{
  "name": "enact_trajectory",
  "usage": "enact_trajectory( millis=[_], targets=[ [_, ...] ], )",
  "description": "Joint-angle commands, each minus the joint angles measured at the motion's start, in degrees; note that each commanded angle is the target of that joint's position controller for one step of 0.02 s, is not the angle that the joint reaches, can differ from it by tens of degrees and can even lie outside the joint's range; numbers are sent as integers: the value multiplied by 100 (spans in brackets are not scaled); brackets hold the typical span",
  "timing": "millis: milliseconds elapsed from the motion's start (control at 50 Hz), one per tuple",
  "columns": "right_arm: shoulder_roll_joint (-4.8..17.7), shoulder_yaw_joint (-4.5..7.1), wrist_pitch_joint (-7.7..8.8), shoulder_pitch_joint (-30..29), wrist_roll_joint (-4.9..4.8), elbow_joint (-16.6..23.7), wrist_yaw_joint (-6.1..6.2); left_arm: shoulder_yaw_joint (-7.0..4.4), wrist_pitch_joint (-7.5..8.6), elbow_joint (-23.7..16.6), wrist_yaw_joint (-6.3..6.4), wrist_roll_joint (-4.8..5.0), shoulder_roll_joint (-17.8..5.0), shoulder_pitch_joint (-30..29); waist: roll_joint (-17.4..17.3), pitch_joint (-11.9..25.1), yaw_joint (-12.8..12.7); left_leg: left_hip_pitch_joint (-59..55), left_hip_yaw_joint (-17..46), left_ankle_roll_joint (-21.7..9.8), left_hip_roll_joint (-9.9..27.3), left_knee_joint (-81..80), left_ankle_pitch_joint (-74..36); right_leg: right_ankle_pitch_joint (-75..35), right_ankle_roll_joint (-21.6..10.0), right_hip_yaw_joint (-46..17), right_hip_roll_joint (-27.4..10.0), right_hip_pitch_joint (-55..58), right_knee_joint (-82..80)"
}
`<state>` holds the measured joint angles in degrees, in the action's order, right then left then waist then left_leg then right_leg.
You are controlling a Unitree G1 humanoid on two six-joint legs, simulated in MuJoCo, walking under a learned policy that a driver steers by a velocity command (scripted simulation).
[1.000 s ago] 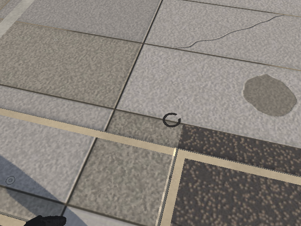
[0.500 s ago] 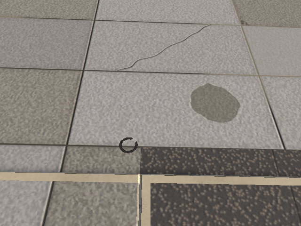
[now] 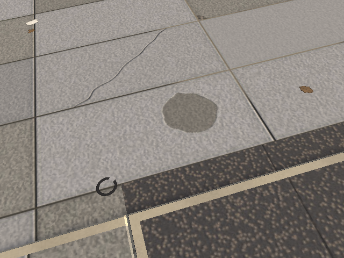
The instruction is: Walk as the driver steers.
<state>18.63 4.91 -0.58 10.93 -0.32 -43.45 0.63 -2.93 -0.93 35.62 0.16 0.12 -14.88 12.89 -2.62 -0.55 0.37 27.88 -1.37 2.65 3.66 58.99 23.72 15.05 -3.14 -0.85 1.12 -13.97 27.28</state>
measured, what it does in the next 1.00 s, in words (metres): walks ahead, turning left: left foot, then right foot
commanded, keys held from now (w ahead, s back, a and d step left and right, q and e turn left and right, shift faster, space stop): w+q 0.76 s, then w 0.24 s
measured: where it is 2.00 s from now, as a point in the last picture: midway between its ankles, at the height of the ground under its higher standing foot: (108, 178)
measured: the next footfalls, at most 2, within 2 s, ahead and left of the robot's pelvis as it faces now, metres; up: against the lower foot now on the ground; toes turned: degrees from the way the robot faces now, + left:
left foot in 0.46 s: +0.27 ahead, +0.20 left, +0.00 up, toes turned +14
right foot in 0.96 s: +0.62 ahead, +0.13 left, +0.00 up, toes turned +27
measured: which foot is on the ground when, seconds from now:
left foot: up 0.00-0.44, down 0.46-0.96, up 0.98-1.00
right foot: down 0.00-0.48, up 0.50-0.94, down 0.96-1.00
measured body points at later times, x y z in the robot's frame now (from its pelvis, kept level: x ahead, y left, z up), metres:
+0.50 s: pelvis +0.16 +0.09 -0.03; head +0.20 +0.11 +0.42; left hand +0.14 +0.38 -0.15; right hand +0.40 -0.14 -0.11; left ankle +0.23 +0.19 -0.74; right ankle +0.01 -0.09 -0.71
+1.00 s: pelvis +0.45 +0.16 -0.02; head +0.47 +0.18 +0.43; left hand +0.55 +0.48 -0.09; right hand +0.59 -0.09 -0.14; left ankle +0.24 +0.19 -0.72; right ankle +0.59 +0.12 -0.74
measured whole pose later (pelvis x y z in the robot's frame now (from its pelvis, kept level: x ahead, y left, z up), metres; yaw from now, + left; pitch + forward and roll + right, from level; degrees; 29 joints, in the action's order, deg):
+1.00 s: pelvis +0.45 +0.16 -0.02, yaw +26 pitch +3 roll -1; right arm 17.5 3.9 1.5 23.3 -0.7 -44.2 1.0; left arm -2.7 7.6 38.9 -2.3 -0.4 -15.6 3.3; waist -0.8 -0.3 3.6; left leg 5.1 10.9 -3.8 -5.3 41.2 29.6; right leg 9.2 -2.6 0.7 2.5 -27.4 31.2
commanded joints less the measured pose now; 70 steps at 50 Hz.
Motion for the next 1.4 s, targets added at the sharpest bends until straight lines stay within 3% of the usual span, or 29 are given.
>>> enact_trajectory(
  millis=[20,180,380,420,460,480,500,520,540,560,580,620,700,800,880,940,960,980,1000,1020,1040,1060,1080,1140,1220,1240,1280,1340,1400],
  targets=[
    [545,148,229,-388,-54,405,-59,-210,214,-157,88,-35,-844,194,1235,-47,-188,1417,249,-56,120,104,-917,1367,-878,-1857,-1383,1048,-1887],
    [277,17,317,-460,-107,326,-154,-298,504,241,82,-59,-1004,465,879,-260,-327,1478,463,-29,146,-1233,-1817,415,-870,-976,-1662,1260,-2216],
    [142,-124,331,-927,-111,780,-360,-425,478,726,19,95,-1156,625,704,-608,-491,1119,45,-484,132,-2179,-1494,-665,-639,214,-1858,1569,-1865],
    [267,-62,325,-607,-106,818,-382,-457,423,741,27,129,-1293,511,755,-359,-230,317,-320,-720,-178,-2340,-1230,-2150,-498,472,-1795,1490,-1203],
    [798,262,294,1014,-144,396,-304,-357,382,706,75,71,-1087,545,423,697,560,-2216,-499,-1049,-747,-2560,-1375,-3798,-68,1135,-1251,641,1185],
    [1445,441,241,1801,-178,323,-176,-199,439,474,80,-101,-685,611,-721,1236,757,-3902,1785,-1689,559,-2963,-733,-1620,376,1247,-756,-1216,3440],
    [1642,367,322,1641,-159,504,-217,-58,634,253,46,-94,-352,693,-1483,1980,395,-4795,4950,-2551,1592,-4224,426,1786,575,57,254,-2736,4899],
    [1127,228,383,1487,-125,566,-250,-186,785,239,-30,145,-947,231,-716,1588,672,-4585,4583,-2281,1584,-4527,613,1445,448,-558,-135,-3327,5207],
    [892,154,416,1318,-82,569,-246,-188,872,153,-70,242,-1016,-42,-495,991,575,-4003,3792,-2086,1399,-4407,298,1021,273,-433,-393,-3480,5024],
    [770,108,420,969,-58,627,-241,-174,910,173,-32,123,-949,-118,70,584,349,-3211,3158,-1916,1139,-4370,-283,584,218,-392,-639,-3238,4532],
    [591,44,424,653,-7,722,-223,-212,885,206,0,-16,-963,-107,46,379,151,-2610,2688,-1817,903,-4437,-860,235,225,-421,-796,-2872,4025],
    [568,26,433,390,55,870,-172,-223,764,245,-22,-76,-887,65,-166,262,-66,-1989,2336,-1881,674,-4674,-1633,-122,337,-371,-801,-2423,3714],
    [685,64,457,675,-38,701,-39,-153,645,104,7,-127,-678,-461,-5,-45,16,-1616,1716,-1802,393,-4753,-2598,-1094,655,-234,-609,-2519,2384],
    [726,84,408,1138,-106,423,68,-43,777,-124,-150,-54,-452,-1510,-154,-149,399,-1488,1551,-1457,181,-4638,-2248,-2582,605,-123,-199,-1770,471],
    [626,84,349,1369,-85,220,73,-117,860,-159,-239,-10,-656,-1576,-304,-147,360,-2278,1899,-1425,558,-4168,-2693,-2104,358,-249,-184,-1659,154],
    [639,103,278,1103,-41,307,60,-275,910,95,-231,-1,-958,-716,-424,194,-129,-2603,1867,-1255,468,-3180,-4506,-1325,-4,45,39,-688,118],
    [554,48,262,988,-28,379,46,-357,929,235,-204,-47,-1151,7,-276,764,-523,-2306,1656,-1070,158,-2110,-4511,-1515,-272,-151,-269,487,55],
    [192,-84,276,1694,29,396,31,-436,913,225,-176,-141,-1549,694,746,1832,-436,-960,1468,-793,-363,-311,-2618,-1333,-1010,-1810,-1544,2555,256],
    [-98,-192,335,2336,-99,268,-2,-444,849,473,-234,-14,-1469,1075,2098,2317,-304,745,1171,-472,-1070,1290,951,-48,-1752,-4075,-2362,3756,-493],
    [469,-93,372,1674,-175,338,5,-330,830,531,-239,149,-1022,1152,1486,1660,-577,1369,1294,-504,-762,1802,733,876,-1569,-4123,-2166,3301,-950],
    [714,-33,391,837,-148,573,16,-250,792,481,-224,117,-836,725,892,848,-608,1566,1059,-528,-493,1828,208,608,-1369,-3380,-1950,2484,-1025],
    [721,-22,412,450,-53,675,14,-191,743,417,-218,54,-777,410,464,323,-448,1493,860,-517,-261,1566,-148,-144,-1314,-2896,-1783,1661,-1155],
    [615,-17,446,362,35,725,-3,-157,721,393,-213,20,-713,239,408,82,-276,1275,832,-482,-66,1165,-393,-742,-1285,-2572,-1575,1120,-1262],
    [290,-67,491,553,34,713,-40,-141,695,428,-182,73,-693,204,693,81,8,832,706,-342,140,22,-541,-1334,-1276,-2041,-1166,686,-1571],
    [-64,-225,543,-176,96,916,-100,-280,591,588,-72,139,-1086,401,618,69,-178,266,419,-85,-40,-1626,-1529,-1851,-1225,-1378,-920,134,-1625],
    [57,-174,601,-160,108,823,-138,-299,604,590,-52,75,-1144,462,582,247,-203,-15,466,-63,-60,-1470,-2432,-2205,-1194,-1311,-936,42,-1459],
    [281,-101,721,-620,85,932,-212,-270,596,773,60,189,-969,888,548,128,-364,756,800,-149,35,-1918,-3260,-1680,-1091,-1475,-917,643,-1079],
    [77,-188,839,-1459,111,1128,-356,-257,476,843,153,203,-879,1155,431,-142,-625,273,754,-261,-220,-3187,-3887,-355,-841,-1584,-705,215,-638],
    [73,-170,795,-1406,-18,1094,-416,-316,389,825,236,201,-943,1176,714,-180,-569,-281,1073,-208,-187,-3394,-3694,358,-753,-2081,-729,14,1]
  ],
)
